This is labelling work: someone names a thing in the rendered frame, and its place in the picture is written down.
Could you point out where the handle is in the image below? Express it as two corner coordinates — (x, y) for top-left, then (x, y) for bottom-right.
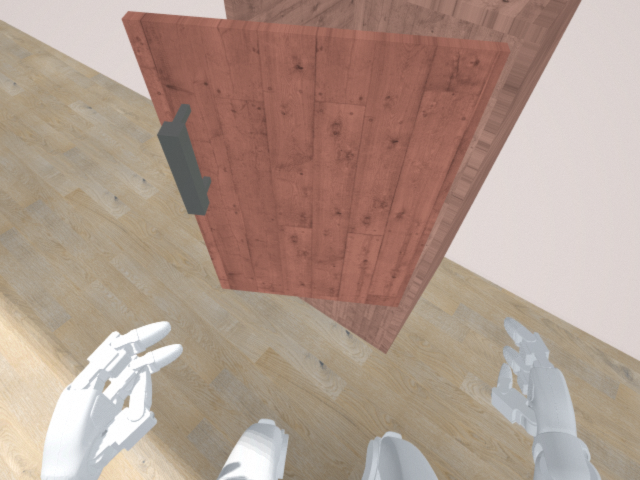
(157, 104), (211, 216)

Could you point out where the robot right hand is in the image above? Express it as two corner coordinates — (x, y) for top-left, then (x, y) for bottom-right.
(491, 317), (577, 439)

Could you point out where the robot left thigh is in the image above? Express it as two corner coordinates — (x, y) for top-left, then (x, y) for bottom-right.
(217, 423), (289, 480)

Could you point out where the left robot shin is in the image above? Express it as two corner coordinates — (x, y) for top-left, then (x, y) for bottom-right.
(246, 419), (276, 430)

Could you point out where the cupboard door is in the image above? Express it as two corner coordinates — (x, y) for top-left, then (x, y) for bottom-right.
(122, 11), (510, 307)

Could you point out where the right robot forearm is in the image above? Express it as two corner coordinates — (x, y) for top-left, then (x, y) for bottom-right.
(532, 432), (601, 480)

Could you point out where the robot left hand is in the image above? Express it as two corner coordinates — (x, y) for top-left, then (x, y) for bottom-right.
(40, 321), (183, 480)

